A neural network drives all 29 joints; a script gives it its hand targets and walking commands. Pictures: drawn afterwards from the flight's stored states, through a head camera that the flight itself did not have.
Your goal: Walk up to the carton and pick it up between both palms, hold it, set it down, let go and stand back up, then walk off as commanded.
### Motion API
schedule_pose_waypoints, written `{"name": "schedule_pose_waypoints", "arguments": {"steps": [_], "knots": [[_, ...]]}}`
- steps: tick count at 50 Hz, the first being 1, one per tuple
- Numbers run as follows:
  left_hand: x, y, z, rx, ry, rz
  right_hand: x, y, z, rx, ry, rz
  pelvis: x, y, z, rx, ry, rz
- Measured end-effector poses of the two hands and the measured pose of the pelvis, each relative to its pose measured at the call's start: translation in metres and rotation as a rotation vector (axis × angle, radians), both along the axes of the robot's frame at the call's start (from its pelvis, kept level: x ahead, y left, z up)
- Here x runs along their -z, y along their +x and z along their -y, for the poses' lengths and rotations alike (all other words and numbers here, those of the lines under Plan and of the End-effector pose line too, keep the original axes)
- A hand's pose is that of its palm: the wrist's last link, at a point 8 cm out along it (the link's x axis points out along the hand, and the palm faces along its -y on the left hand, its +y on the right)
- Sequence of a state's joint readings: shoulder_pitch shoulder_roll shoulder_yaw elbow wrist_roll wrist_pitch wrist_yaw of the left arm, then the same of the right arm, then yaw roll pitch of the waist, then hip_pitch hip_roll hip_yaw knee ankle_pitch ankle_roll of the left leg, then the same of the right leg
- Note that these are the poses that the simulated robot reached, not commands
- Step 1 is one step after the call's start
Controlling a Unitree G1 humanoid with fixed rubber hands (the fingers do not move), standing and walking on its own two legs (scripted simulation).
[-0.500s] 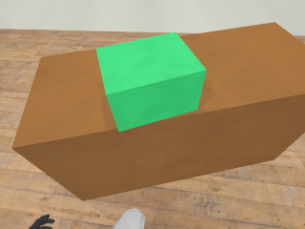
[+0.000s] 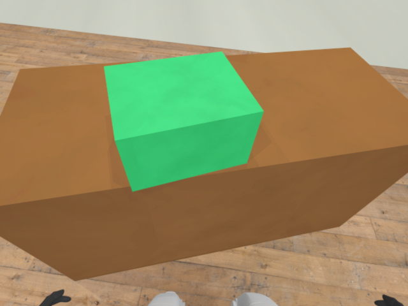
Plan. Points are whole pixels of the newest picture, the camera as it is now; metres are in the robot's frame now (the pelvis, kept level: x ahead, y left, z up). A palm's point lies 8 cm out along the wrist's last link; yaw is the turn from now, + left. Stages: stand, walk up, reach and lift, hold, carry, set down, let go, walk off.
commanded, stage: walk up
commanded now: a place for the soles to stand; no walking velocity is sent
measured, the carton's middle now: (179, 117) +0.52 +0.08 +0.04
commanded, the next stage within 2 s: none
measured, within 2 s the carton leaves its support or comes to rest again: neither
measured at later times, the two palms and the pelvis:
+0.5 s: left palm out of the picture +0.07 +0.31 -0.06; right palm (389, 305) +0.13 -0.35 -0.09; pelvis +0.02 -0.04 +0.00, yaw +5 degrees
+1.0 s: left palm out of the picture +0.05 +0.31 -0.06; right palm (377, 287) +0.16 -0.34 -0.08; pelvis +0.01 -0.03 -0.01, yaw +10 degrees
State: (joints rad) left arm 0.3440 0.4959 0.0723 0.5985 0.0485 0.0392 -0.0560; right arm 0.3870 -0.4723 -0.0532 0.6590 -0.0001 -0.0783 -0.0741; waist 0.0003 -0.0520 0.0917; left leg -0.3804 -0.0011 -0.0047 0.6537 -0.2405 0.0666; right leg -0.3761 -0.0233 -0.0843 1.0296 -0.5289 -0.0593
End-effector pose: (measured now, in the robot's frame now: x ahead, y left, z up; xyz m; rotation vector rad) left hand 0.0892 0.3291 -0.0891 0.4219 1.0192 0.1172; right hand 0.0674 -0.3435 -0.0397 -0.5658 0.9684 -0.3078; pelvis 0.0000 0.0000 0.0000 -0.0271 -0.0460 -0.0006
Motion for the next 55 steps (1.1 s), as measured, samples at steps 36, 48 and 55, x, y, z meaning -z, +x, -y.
{"name": "schedule_pose_waypoints", "arguments": {"steps": [36, 48, 55], "knots": [[-0.007, -0.023, 0.005, -0.197, 0.042, 0.086, 0.024, 0.083, -0.01, -0.175, 0.081, -0.014, 0.008, 0.017, 0.015, -0.155, 0.003, -0.008], [-0.026, -0.039, 0.019, -0.206, 0.106, 0.075, 0.043, 0.089, 0.001, -0.189, 0.139, -0.02, 0.008, 0.011, 0.034, -0.156, 0.028, -0.03], [-0.041, -0.04, 0.009, -0.223, 0.137, 0.096, 0.047, 0.104, -0.014, -0.231, 0.177, -0.013, 0.004, 0.014, 0.028, -0.184, 0.05, -0.046]]}}
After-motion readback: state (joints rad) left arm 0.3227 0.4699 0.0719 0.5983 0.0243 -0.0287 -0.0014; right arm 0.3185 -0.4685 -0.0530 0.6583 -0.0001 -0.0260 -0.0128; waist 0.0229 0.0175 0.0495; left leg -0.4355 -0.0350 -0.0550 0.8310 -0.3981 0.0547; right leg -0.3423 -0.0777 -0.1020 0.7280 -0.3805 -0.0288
